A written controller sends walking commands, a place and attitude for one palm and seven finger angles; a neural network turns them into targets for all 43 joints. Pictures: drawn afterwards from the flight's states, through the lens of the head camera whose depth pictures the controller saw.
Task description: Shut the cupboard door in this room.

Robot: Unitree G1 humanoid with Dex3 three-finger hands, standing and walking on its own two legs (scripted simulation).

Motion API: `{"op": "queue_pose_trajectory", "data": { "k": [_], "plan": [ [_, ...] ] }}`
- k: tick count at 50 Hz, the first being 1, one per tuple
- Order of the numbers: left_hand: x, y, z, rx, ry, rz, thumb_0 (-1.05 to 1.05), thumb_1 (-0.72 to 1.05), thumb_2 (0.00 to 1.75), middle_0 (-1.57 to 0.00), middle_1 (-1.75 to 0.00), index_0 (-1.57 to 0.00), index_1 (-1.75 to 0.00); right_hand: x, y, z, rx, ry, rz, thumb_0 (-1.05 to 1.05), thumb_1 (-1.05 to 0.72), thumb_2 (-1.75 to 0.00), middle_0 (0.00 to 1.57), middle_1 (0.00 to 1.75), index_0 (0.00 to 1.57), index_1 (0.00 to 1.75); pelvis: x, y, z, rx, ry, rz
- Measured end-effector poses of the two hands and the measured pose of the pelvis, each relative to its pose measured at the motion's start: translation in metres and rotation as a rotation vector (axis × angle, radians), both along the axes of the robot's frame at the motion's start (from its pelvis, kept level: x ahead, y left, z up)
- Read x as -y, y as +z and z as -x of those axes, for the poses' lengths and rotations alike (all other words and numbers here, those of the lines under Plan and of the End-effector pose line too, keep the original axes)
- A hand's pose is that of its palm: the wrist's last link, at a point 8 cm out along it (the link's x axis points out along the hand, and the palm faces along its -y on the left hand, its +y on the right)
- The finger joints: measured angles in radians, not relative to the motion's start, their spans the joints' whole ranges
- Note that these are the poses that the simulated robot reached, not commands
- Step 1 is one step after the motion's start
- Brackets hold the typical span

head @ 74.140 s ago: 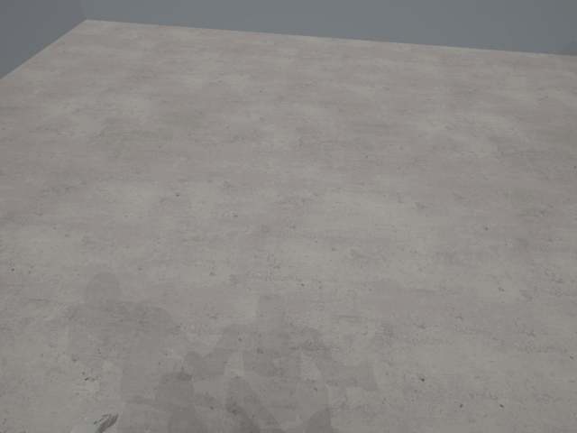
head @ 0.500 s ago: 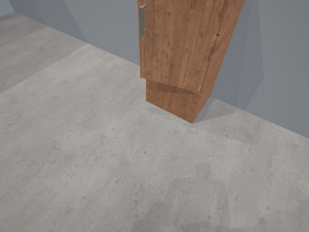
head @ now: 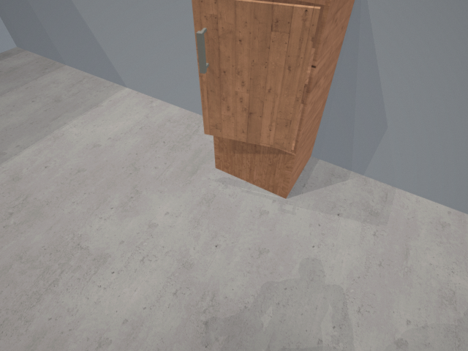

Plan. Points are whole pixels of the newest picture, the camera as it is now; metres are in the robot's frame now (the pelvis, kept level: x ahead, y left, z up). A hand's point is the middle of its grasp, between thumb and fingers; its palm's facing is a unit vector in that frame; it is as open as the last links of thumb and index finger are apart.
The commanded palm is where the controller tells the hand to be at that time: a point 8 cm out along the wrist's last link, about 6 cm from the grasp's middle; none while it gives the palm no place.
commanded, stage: let the arm hang, fingers relaxed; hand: left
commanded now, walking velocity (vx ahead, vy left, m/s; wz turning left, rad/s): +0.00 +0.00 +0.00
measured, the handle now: (203, 50) +1.09 +0.16 +0.02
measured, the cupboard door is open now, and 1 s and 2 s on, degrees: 14 14 14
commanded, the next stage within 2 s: look to check the result in 0.08 s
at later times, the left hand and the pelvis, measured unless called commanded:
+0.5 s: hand out of the picture +0.07 +0.22 -0.16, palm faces -0.01 -0.94 -0.33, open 7.4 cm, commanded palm none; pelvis +0.03 -0.02 +0.00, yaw +1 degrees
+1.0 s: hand out of the picture +0.09 +0.20 -0.17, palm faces +0.04 -0.95 -0.30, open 7.4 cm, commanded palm none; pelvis +0.04 -0.03 +0.00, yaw +4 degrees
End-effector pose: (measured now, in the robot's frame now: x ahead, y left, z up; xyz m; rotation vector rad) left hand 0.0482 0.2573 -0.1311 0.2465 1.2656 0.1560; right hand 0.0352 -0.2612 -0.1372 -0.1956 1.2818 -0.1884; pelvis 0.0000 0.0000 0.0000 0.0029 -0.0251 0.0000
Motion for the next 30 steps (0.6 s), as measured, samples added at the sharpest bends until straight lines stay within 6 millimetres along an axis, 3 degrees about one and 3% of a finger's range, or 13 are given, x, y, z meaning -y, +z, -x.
{"op": "queue_pose_trajectory", "data": {
  "k": [13, 30],
  "plan": [
    [-0.004, 0.005, -0.017, -0.014, 0.002, -0.026, 0.00, 0.91, 0.89, -0.20, -0.30, -0.20, -0.30, 0.023, 0.007, -0.025, -0.004, 0.022, 0.040, 0.01, -0.90, -0.90, 0.20, 0.30, 0.20, 0.30, 0.009, 0.003, -0.015, -0.002, 0.007, 0.001],
    [-0.007, 0.011, -0.027, -0.021, 0.018, -0.063, 0.00, 0.91, 0.89, -0.20, -0.30, -0.20, -0.30, 0.036, 0.010, -0.064, 0.030, 0.054, 0.044, 0.01, -0.90, -0.90, 0.20, 0.30, 0.20, 0.30, 0.019, 0.004, -0.033, -0.003, 0.013, -0.002]
  ]
}}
